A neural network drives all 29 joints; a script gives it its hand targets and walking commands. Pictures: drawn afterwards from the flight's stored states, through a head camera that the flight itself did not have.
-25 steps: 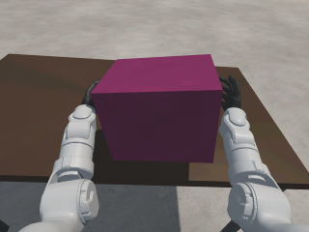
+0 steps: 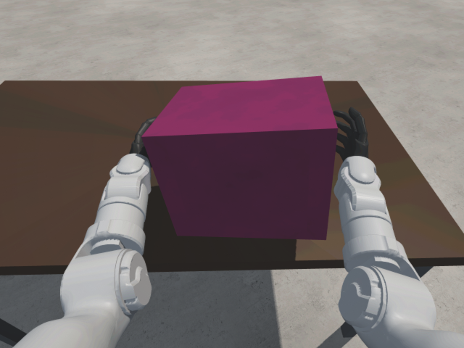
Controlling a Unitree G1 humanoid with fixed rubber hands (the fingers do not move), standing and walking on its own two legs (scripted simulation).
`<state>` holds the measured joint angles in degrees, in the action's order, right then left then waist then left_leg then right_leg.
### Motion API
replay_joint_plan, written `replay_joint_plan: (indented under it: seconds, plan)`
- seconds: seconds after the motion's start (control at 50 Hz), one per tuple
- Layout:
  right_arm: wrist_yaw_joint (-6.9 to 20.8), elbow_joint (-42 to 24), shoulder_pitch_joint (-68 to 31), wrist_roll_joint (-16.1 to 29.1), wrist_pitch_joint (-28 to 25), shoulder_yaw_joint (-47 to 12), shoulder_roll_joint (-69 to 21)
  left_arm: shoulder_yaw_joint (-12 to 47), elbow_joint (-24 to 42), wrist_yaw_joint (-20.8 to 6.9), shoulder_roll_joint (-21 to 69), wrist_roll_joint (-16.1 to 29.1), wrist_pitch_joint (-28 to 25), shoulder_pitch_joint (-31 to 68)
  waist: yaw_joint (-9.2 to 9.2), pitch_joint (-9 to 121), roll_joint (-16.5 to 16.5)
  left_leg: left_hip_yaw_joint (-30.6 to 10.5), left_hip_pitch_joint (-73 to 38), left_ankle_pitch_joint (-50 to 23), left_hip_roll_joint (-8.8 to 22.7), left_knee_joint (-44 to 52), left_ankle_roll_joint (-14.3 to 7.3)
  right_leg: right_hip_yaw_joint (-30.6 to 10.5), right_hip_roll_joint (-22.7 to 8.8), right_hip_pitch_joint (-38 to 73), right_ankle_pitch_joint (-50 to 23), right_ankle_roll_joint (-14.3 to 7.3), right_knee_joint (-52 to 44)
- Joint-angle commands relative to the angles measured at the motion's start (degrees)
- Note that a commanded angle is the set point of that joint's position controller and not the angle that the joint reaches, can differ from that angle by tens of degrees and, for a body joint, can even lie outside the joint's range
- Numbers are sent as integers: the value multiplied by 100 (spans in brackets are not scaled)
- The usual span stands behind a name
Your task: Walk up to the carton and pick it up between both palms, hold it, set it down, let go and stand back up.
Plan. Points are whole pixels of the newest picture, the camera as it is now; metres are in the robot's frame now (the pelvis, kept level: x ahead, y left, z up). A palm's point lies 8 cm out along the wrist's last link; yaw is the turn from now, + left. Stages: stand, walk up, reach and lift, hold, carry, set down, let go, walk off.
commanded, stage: set down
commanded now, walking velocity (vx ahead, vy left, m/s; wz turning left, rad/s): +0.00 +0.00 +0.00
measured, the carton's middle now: (248, 157) +0.44 -0.07 +0.10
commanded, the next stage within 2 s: none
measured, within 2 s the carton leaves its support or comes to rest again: neither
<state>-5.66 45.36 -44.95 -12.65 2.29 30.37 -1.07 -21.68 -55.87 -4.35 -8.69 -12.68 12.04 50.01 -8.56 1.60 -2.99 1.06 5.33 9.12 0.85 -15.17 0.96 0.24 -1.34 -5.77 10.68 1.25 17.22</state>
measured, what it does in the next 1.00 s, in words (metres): stands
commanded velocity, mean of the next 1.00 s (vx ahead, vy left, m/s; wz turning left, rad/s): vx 0.00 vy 0.00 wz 0.00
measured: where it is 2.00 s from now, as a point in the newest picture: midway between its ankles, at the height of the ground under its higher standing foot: outside the picture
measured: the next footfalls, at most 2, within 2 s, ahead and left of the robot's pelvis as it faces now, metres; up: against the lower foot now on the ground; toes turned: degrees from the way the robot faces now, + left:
none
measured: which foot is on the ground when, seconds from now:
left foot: down 0.00-1.00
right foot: down 0.00-1.00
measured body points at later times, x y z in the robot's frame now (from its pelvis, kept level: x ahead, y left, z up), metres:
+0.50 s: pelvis +0.01 +0.01 +0.00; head +0.03 +0.04 +0.45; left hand +0.49 +0.13 +0.11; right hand +0.40 -0.24 +0.14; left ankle -0.01 +0.13 -0.75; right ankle -0.02 -0.13 -0.75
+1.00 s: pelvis +0.01 +0.01 +0.00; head +0.06 +0.02 +0.45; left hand +0.50 +0.11 +0.11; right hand +0.40 -0.25 +0.11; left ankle -0.01 +0.13 -0.75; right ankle -0.02 -0.13 -0.75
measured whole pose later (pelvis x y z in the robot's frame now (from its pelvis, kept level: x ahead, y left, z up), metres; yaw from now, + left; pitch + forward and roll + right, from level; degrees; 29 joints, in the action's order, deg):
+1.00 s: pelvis +0.01 +0.01 +0.00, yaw -1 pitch +9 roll +0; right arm -5.1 46.5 -45.9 -18.0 -1.0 35.6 -2.9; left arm -20.2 -74.9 -6.9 -14.6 -8.0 -1.6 60.9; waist -10.2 4.2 -1.7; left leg 2.2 16.0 10.1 0.8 -17.5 0.4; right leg -0.7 -1.4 -16.2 10.5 1.7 18.2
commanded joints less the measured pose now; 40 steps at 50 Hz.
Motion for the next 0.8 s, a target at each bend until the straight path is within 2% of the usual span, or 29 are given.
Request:
replay_joint_plan:
  seconds: [0.0,0.18,0.32,0.42,0.62,0.78]
  plan:
    - [1050,-716,-4221,-189,-392,-1648,-2553,1156,969,-820,2350,392,-769,5097,39,3488,145,490,-665,-1244,-327,-5,109,495,209,1391,-3591,477,336]
    - [1053,-398,-4182,-269,-543,-1436,-2408,1476,758,-767,2511,594,-1030,5302,-162,3859,709,379,-1418,-2344,-205,-431,448,619,306,515,-3445,316,245]
    - [1054,-172,-4242,-181,-638,-1415,-2252,1620,505,-745,2569,686,-1129,5270,-208,3936,967,277,-1653,-2961,-131,-686,598,644,326,69,-3386,216,184]
    - [1038,-134,-4266,-163,-629,-1436,-2238,1495,155,-787,2470,643,-1184,5142,-183,3898,881,271,-1379,-2848,-142,-691,518,593,283,194,-3656,228,251]
    - [997,-311,-4195,-318,-586,-1486,-2402,1138,-484,-905,2176,558,-1415,4995,-160,3981,486,324,-648,-2294,-184,-529,222,476,178,685,-4404,351,499]
    - [983,-381,-4109,-481,-570,-1440,-2452,943,-898,-992,1970,508,-1581,4953,-173,3917,337,344,-468,-2087,-170,-471,75,455,154,641,-4468,399,543]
